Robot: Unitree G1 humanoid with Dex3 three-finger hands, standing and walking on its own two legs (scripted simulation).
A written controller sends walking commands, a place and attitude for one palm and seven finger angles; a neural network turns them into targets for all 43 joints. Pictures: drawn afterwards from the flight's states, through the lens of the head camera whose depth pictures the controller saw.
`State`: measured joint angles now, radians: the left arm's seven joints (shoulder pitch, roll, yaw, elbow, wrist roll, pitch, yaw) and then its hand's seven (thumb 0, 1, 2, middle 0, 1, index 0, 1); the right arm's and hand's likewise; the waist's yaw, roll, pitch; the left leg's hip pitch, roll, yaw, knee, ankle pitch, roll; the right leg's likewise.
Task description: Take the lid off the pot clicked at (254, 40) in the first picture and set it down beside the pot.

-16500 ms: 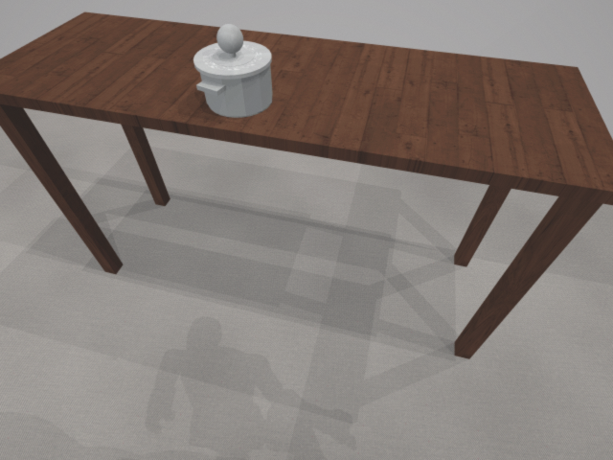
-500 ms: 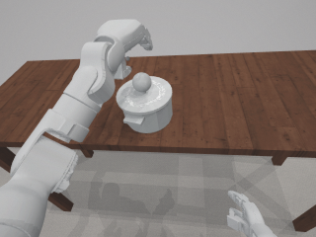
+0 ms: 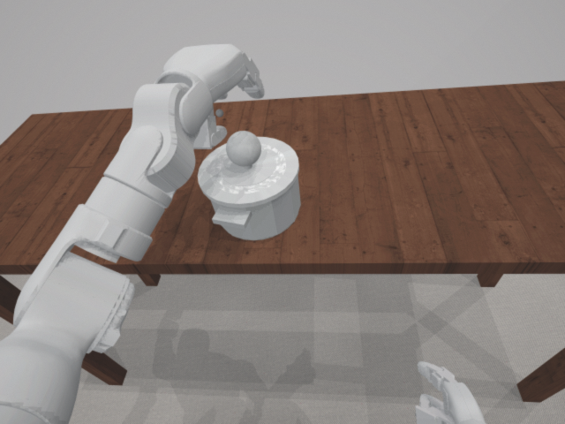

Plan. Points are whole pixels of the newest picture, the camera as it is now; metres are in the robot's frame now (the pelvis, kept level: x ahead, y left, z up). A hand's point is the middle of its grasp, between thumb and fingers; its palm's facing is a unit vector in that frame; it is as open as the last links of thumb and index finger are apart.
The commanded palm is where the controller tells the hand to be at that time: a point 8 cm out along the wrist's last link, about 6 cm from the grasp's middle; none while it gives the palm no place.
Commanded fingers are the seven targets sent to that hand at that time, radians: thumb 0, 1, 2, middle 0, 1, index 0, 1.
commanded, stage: lower the open fingers around the knob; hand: left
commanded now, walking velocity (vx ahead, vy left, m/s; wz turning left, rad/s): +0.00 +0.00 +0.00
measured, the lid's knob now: (243, 148) +0.47 +0.06 +0.17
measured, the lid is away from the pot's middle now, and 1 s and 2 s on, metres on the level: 0.00 0.00 0.01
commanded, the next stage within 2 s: close the fingers and squeeze the knob in 1.12 s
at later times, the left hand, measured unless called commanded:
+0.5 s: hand (221, 140) +0.43 +0.08 +0.21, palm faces -0.14 -0.03 -0.99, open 10.3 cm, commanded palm +0.40 +0.09 +0.27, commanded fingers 0.00 -0.45 1.74 -0.86 -0.08 -0.86 -0.08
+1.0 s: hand (234, 158) +0.43 +0.07 +0.18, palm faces -0.17 -0.04 -0.99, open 10.3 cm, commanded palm +0.40 +0.08 +0.25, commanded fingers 0.00 -0.45 1.74 -0.86 -0.08 -0.86 -0.08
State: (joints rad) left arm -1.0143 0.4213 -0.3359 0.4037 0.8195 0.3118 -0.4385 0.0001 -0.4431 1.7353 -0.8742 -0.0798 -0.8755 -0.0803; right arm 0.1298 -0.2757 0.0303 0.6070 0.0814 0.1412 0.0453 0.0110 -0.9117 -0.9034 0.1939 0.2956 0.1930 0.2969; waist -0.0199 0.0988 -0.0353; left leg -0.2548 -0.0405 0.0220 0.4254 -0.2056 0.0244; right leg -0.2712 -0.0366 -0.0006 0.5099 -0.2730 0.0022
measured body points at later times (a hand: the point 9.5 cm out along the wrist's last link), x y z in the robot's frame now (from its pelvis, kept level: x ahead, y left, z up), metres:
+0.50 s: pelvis +0.00 +0.00 +0.00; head +0.01 -0.05 +0.45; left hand +0.43 +0.08 +0.26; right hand +0.19 -0.22 -0.11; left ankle +0.01 +0.11 -0.74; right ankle -0.01 -0.12 -0.74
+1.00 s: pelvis +0.00 +0.00 +0.00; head +0.01 -0.05 +0.45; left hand +0.43 +0.07 +0.24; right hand +0.18 -0.23 -0.12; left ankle +0.01 +0.11 -0.74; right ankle -0.01 -0.12 -0.74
